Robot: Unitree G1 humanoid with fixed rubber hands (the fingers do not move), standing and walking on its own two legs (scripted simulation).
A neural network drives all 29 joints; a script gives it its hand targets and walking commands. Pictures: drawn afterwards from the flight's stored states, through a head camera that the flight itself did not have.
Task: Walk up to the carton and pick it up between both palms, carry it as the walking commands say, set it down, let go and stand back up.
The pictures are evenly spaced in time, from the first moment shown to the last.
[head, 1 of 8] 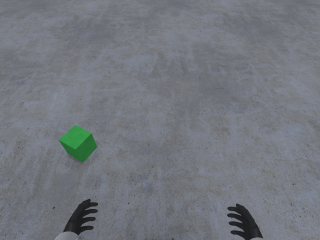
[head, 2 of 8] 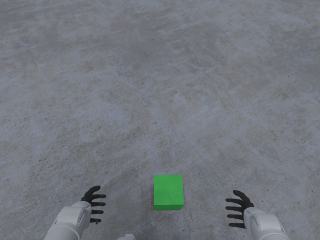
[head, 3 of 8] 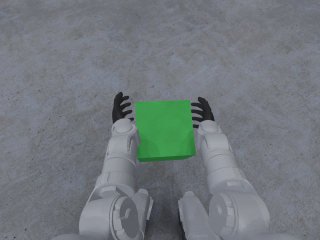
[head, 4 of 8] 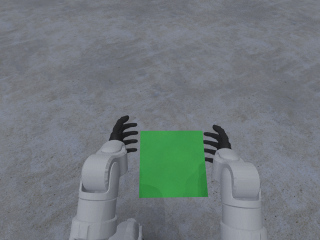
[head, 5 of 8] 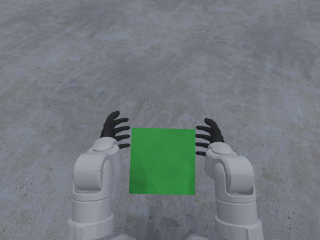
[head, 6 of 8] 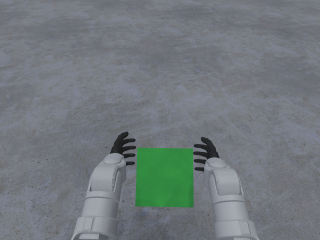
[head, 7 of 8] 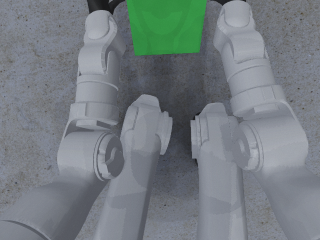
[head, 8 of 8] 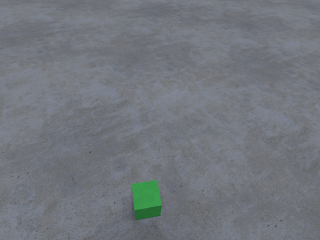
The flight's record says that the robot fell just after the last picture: no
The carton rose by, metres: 0.69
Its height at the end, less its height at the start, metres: +0.00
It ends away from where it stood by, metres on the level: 2.88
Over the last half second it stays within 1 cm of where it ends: yes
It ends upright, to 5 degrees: yes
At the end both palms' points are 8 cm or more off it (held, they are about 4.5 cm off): yes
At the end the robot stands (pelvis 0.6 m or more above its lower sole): yes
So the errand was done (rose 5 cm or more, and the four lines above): yes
